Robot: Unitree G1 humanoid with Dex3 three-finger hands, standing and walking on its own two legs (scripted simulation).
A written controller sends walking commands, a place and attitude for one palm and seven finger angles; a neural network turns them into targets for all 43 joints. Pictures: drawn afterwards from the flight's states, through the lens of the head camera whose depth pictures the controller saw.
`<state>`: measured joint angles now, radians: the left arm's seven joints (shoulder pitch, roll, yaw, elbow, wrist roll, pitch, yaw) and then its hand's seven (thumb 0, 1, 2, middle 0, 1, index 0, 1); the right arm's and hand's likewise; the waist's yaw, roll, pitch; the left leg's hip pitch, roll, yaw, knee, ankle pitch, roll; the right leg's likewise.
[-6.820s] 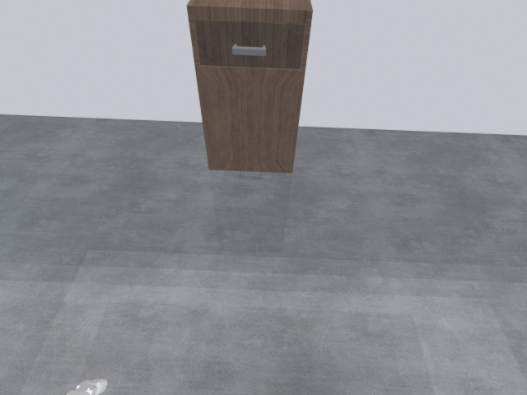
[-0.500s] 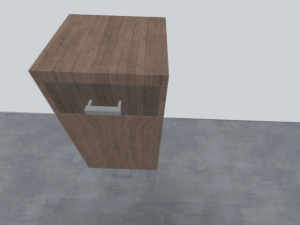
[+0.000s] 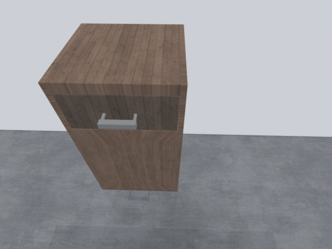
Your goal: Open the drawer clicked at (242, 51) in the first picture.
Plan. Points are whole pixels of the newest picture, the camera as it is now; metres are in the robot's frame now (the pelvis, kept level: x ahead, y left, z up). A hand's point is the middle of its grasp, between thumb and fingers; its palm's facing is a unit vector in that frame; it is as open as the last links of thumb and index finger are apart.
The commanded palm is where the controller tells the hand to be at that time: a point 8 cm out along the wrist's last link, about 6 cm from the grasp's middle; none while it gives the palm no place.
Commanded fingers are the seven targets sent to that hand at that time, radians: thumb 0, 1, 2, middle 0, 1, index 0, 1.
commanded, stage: raise the hand with hooked fingers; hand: left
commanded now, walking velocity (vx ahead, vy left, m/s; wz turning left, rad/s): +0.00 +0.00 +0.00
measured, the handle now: (118, 120) +0.54 +0.21 -0.07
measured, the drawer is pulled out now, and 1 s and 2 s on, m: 0.00 0.00 0.00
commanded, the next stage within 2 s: move the hooked fingers above the handle in 1.92 s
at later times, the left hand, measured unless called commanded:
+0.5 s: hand out of the picture +0.12 +0.18 -0.08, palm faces -0.16 -0.20 -0.97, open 8.9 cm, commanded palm +0.14 +0.21 +0.00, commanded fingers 0.00 0.32 0.65 -0.24 -0.68 -0.24 -0.68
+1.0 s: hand (82, 208) +0.21 +0.21 -0.01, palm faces -0.04 -0.12 -0.99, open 11.9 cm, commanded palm +0.20 +0.22 +0.06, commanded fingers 0.00 -0.27 0.40 -0.28 -1.05 -0.28 -1.05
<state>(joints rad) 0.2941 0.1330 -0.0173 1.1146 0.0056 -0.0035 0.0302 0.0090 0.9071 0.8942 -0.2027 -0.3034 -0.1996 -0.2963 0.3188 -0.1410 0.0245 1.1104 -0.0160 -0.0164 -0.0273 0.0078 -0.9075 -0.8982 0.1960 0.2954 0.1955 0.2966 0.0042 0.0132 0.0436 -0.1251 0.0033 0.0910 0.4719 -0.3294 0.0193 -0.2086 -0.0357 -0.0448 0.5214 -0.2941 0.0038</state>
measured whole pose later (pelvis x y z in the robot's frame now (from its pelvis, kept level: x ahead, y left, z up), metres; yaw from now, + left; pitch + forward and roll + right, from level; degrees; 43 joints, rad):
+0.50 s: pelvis -0.03 -0.04 -0.03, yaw -1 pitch +9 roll +3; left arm 0.47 0.31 -0.10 0.06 1.09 -0.05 0.41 0.01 0.53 0.74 -0.24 -0.54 -0.24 -0.53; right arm 0.05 -0.27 -0.06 0.50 -0.07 0.03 0.03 0.01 -0.90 -0.90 0.19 0.30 0.19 0.30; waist 0.12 -0.06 -0.08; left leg -0.52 0.04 0.10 0.75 -0.39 -0.03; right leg -0.62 -0.01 -0.03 0.83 -0.37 -0.06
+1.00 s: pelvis -0.03 -0.02 -0.02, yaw +0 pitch +6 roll +1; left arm 0.26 0.40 -0.04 0.00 0.99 -0.04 0.29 0.00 -0.05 0.49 -0.29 -0.91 -0.29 -0.91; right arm 0.19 -0.26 -0.03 0.63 -0.05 0.07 -0.03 0.01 -0.90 -0.90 0.20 0.30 0.20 0.30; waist 0.05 0.03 -0.03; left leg -0.42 0.02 0.06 0.68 -0.37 -0.01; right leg -0.50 -0.02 -0.04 0.72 -0.33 -0.03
